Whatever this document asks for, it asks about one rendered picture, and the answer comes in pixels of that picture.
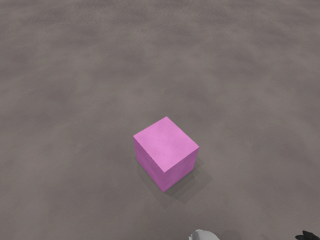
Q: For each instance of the right robot hand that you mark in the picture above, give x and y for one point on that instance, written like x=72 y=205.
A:
x=307 y=236

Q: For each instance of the carton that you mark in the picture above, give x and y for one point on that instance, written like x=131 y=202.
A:
x=165 y=152

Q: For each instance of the robot right thigh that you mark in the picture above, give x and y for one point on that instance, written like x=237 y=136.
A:
x=203 y=235

